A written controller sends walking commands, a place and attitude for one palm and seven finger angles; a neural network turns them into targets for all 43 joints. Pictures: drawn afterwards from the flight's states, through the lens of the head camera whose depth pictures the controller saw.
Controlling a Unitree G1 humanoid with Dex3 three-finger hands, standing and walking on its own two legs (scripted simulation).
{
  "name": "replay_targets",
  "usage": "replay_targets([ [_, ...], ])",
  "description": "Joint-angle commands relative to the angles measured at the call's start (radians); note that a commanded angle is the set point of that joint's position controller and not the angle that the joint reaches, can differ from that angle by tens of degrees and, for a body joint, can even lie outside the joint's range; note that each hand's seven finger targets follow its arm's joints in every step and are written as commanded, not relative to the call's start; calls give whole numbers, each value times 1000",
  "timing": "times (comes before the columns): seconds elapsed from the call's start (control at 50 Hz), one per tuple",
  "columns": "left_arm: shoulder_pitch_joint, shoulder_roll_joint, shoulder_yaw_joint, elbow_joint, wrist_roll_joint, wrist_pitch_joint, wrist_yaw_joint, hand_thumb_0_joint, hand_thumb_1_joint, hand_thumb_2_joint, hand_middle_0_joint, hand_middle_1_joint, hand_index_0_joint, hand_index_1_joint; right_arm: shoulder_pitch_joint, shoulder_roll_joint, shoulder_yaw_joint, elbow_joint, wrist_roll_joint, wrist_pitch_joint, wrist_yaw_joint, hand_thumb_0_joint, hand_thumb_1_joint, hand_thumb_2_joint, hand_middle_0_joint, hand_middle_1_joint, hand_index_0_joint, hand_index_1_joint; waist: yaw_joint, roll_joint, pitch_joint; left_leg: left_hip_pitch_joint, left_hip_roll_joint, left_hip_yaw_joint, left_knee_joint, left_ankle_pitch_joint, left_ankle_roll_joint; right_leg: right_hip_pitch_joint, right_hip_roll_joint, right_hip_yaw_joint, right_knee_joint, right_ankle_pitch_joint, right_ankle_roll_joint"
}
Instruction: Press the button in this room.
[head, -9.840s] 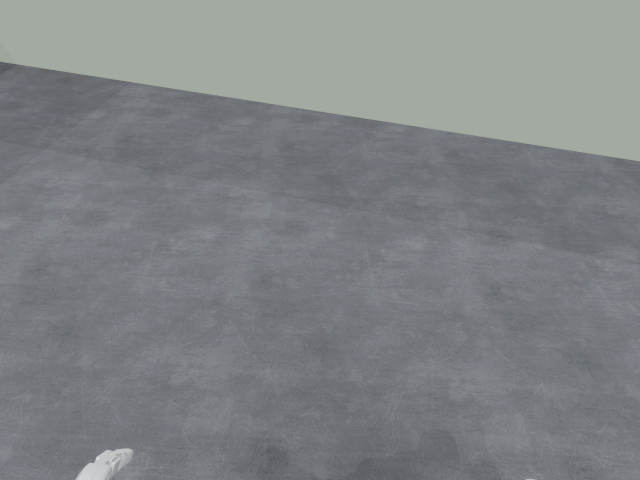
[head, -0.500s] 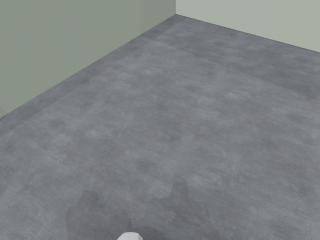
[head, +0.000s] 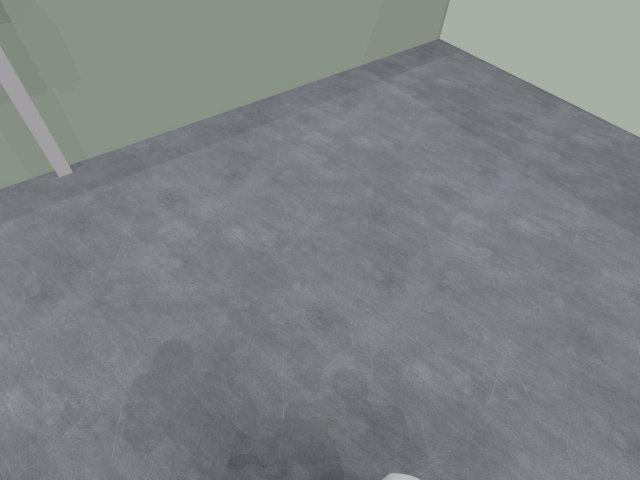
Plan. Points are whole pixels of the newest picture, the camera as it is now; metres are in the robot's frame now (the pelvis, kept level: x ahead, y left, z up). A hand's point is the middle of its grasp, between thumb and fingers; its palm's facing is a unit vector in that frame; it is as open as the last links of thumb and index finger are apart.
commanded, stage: turn or walk to find it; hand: left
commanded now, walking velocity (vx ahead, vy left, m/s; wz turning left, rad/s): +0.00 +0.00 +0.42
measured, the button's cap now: out of the picture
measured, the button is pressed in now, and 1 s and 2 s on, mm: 0 0 0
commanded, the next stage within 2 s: none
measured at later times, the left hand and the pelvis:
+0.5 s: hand out of the picture -0.01 +0.14 -0.15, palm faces +0.27 -0.93 -0.26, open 7.3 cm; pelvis -0.03 -0.05 +0.00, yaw +14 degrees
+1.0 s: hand out of the picture -0.10 +0.21 -0.17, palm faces +0.46 -0.85 -0.25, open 7.4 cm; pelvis -0.07 -0.01 +0.00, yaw +25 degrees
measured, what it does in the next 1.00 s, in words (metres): steps on the spot, turning left: right foot, then left foot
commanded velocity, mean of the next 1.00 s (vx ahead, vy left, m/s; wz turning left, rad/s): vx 0.00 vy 0.00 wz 0.42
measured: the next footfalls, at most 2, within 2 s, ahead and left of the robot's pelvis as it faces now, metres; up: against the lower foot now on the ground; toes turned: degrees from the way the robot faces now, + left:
right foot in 0.18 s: +0.03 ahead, -0.14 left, +0.00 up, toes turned +1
left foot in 0.68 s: -0.07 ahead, +0.10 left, +0.00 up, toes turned +23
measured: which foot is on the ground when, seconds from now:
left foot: down 0.00-0.18, up 0.20-0.66, down 0.68-1.00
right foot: up 0.00-0.16, down 0.18-0.68, up 0.70-1.00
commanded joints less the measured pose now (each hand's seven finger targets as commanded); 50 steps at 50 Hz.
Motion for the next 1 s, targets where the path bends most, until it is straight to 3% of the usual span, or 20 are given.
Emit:
replay_targets([
  [0.0,-39,54,5,-93,0,-21,9,0,900,900,-200,-300,-200,-300,67,-215,-62,-46,-3,-5,-10,0,-900,-900,200,300,200,300,-50,172,-61,71,274,-287,-130,264,135,-40,15,9,-102,-54,-2],
  [0.08,-9,41,2,-98,-7,-33,11,0,900,900,-200,-300,-200,-300,54,-213,-68,-55,-8,2,-7,0,-900,-900,200,300,200,300,-33,187,-85,-7,248,-338,-91,267,125,116,56,-7,-326,-34,-22],
  [0.12,60,50,6,-84,-8,-45,13,0,900,900,-200,-300,-200,-300,45,-205,-71,-60,-1,4,-5,0,-900,-900,200,300,200,300,3,141,-124,-84,200,-320,-20,225,84,281,65,-19,-548,128,-28],
  [0.14,94,90,15,-76,-2,-55,16,0,900,900,-200,-300,-200,-300,46,-175,-69,-61,7,4,0,0,-900,-900,200,300,200,300,21,60,-138,-192,142,-274,50,108,31,416,7,27,-668,193,-39],
  [0.16,122,173,33,-77,13,-65,25,0,900,900,-200,-300,-200,-300,65,-104,-57,-76,14,2,5,0,-900,-900,200,300,200,300,33,-192,-153,-374,14,-126,252,-167,-42,530,-233,269,-752,142,-116],
  [0.18,106,212,34,-97,11,-60,26,0,900,900,-200,-300,-200,-300,36,-119,-63,-92,6,7,1,0,-900,-900,200,300,200,300,41,-265,-105,-394,-31,-59,474,-370,-67,382,-390,397,-786,201,-217],
  [0.2,52,177,28,-114,4,-57,29,0,900,900,-200,-300,-200,-300,53,-146,-73,-73,-3,22,5,0,-900,-900,200,300,200,300,13,-151,-78,-358,5,-107,619,-321,-63,259,-363,331,-805,108,-239],
  [0.22,-17,146,30,-127,2,-63,30,0,900,900,-200,-300,-200,-300,81,-144,-75,-47,-7,33,10,0,-900,-900,200,300,200,300,-20,-192,-36,-357,23,-112,689,-271,-65,195,-309,285,-828,38,-216],
  [0.24,-53,127,24,-136,1,-59,30,0,900,900,-200,-300,-200,-300,102,-138,-79,-31,-6,39,13,0,-900,-900,200,300,200,300,-40,-140,-12,-349,35,-90,740,-233,-69,170,-273,232,-818,43,-193],
  [0.3,-41,75,3,-127,-1,-73,23,0,900,900,-200,-300,-200,-300,152,-114,-69,7,-5,40,20,0,-900,-900,200,300,200,300,-51,-117,-20,-353,44,-44,787,-122,-99,242,-181,47,-750,272,-167],
  [0.4,55,88,10,-87,5,-74,26,0,900,900,-200,-300,-200,-300,97,-114,-64,3,-3,43,18,0,-900,-900,200,300,200,300,-8,-134,-31,-347,75,-21,713,-144,-123,313,-223,33,-736,330,-198],
  [0.52,104,142,27,-52,19,-64,24,0,900,900,-200,-300,-200,-300,8,-87,-42,-21,8,29,16,0,-900,-900,200,300,200,300,31,-158,-52,-232,81,59,403,-265,-113,344,-268,3,-672,462,-235],
  [0.58,98,159,34,-41,18,-58,21,0,900,900,-200,-300,-200,-300,41,-87,-35,-20,14,13,11,0,-900,-900,200,300,200,300,16,-171,-102,-128,66,98,211,-223,-97,356,-273,-20,-587,551,-221],
  [0.62,69,151,33,-38,5,-51,18,0,900,900,-200,-300,-200,-300,108,-109,-40,-2,12,1,11,0,-900,-900,200,300,200,300,-32,-106,-137,42,66,97,-19,-1,-81,281,-232,-98,-473,478,-144],
  [0.64,78,112,25,-51,-4,-42,15,0,900,900,-200,-300,-200,-300,131,-169,-51,1,9,-8,11,0,-900,-900,200,300,200,300,-45,69,-154,181,166,-36,-97,120,-45,130,-158,-140,-324,298,-88],
  [0.66,63,43,7,-90,-6,-35,9,0,900,900,-200,-300,-200,-300,157,-264,-73,-6,2,-11,5,0,-900,-900,200,300,200,300,-65,346,-120,245,407,-336,-123,436,64,-126,-34,-165,-133,-187,-14],
  [0.68,0,55,0,-103,3,-25,14,0,900,900,-200,-300,-200,-300,185,-292,-78,6,1,0,1,0,-900,-900,200,300,200,300,-90,272,-117,161,460,-323,-117,478,139,-95,-28,-75,-15,-256,-25],
  [0.74,-25,73,14,-71,6,-15,4,0,900,900,-200,-300,-200,-300,45,-216,-53,-23,-2,-4,-16,0,-900,-900,200,300,200,300,-44,238,-22,30,331,-232,-149,249,109,-109,-36,-10,78,-84,-26],
  [0.8,28,66,10,-41,6,-22,-3,0,900,900,-200,-300,-200,-300,22,-206,-47,-35,3,-14,-17,0,-900,-900,200,300,200,300,-23,167,-52,89,267,-162,-129,346,95,-103,-13,-12,78,-3,-10],
  [0.98,-55,47,2,-91,-2,-26,10,0,900,900,-200,-300,-200,-300,93,-210,-63,-31,-4,-8,-13,0,-900,-900,200,300,200,300,-59,156,-79,120,281,-284,-102,375,138,-48,21,7,-123,-68,-4],
])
